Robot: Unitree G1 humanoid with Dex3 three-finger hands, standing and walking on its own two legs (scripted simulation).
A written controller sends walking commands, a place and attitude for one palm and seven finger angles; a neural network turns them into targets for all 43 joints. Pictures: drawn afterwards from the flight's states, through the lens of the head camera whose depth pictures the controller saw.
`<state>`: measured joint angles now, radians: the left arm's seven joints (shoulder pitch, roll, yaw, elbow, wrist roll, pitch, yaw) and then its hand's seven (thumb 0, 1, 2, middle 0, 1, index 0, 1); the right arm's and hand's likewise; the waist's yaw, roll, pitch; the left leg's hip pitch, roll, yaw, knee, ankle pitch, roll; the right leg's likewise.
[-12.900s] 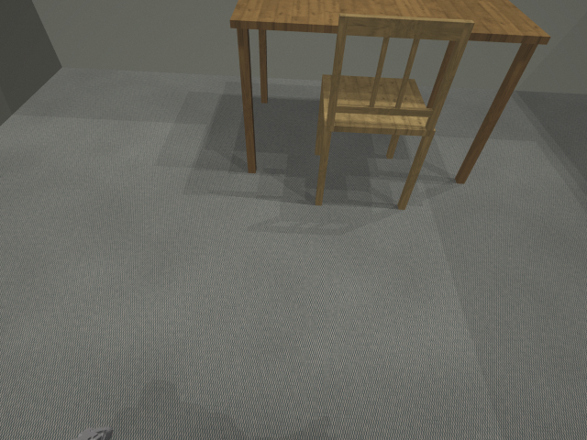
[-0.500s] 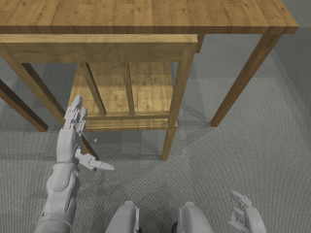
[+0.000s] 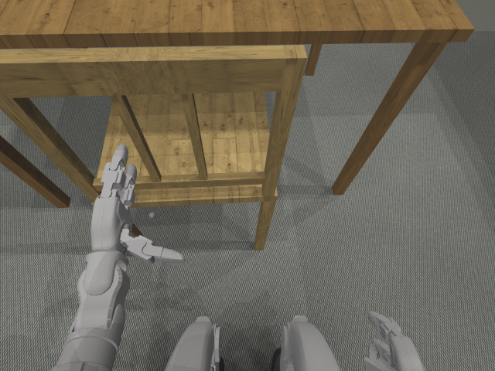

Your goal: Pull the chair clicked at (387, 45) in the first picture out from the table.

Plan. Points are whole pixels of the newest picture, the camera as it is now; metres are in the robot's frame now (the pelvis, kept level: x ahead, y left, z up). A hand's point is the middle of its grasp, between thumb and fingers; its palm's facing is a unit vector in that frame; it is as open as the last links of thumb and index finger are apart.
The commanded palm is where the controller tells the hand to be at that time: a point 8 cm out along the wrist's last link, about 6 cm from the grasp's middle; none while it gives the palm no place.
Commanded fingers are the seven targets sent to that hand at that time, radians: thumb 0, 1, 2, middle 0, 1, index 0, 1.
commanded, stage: aim the fingers beside a spindle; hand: left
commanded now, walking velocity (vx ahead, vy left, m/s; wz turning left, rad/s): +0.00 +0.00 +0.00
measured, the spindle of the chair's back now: (140, 143) +0.49 +0.21 +0.01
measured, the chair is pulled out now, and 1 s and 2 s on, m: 0.00 0.00 0.00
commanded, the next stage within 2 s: push the fingers through the gap in 0.34 s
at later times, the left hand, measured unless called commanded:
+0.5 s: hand (155, 217) +0.34 +0.16 +0.02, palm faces +0.07 -1.00 -0.04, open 16.9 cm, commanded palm +0.33 +0.21 +0.02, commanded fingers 0.00 -0.50 0.30 -0.06 -0.08 -0.06 -0.08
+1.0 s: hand (152, 188) +0.39 +0.17 +0.02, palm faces +0.10 -0.99 -0.04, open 16.9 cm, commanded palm +0.37 +0.21 +0.02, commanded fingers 0.00 -0.50 0.30 -0.06 -0.08 -0.06 -0.08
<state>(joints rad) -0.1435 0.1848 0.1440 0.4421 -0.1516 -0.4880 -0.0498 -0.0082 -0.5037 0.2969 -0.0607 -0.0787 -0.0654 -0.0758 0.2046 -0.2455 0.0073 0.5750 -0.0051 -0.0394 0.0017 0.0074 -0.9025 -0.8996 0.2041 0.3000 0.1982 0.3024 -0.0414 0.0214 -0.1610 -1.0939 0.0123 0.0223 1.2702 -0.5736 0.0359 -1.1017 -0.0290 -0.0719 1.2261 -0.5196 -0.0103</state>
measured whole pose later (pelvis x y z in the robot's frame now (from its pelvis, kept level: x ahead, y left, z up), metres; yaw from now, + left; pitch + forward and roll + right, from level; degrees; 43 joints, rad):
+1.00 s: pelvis -0.01 +0.00 +0.00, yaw +0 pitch +24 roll -2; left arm -0.38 0.23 0.20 0.66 -0.13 -0.51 -0.04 -0.01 -0.51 0.30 -0.06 -0.08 -0.07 -0.08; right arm 0.22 -0.26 0.01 0.61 -0.01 -0.03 -0.01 0.01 -0.90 -0.90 0.20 0.30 0.20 0.30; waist -0.07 0.02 -0.16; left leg -1.13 0.01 0.01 1.28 -0.56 0.03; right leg -1.13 -0.03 -0.08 1.23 -0.51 -0.01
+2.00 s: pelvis +0.00 +0.01 +0.00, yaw -1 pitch +26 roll -3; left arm -0.63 0.31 0.33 0.94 -0.08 -0.56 -0.05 -0.01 -0.50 0.30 -0.06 -0.08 -0.07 -0.08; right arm 0.28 -0.25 0.02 0.62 -0.03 0.06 0.03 0.00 -0.90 -0.90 0.20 0.30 0.20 0.30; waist -0.12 0.03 -0.15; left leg -1.16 0.02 0.03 1.28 -0.57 0.05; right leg -1.17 -0.01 -0.06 1.21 -0.50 0.00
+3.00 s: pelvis +0.00 +0.01 +0.00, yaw -1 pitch +26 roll -3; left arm -0.68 0.31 0.31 0.99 -0.09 -0.56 -0.05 0.01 0.58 0.76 -0.49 -1.43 -0.48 -1.43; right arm 0.28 -0.25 0.01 0.63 -0.03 0.07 0.03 0.00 -0.90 -0.90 0.20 0.30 0.20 0.30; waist -0.12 0.03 -0.15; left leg -1.18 0.02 0.02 1.29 -0.57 0.05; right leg -1.18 -0.02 -0.07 1.22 -0.50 0.00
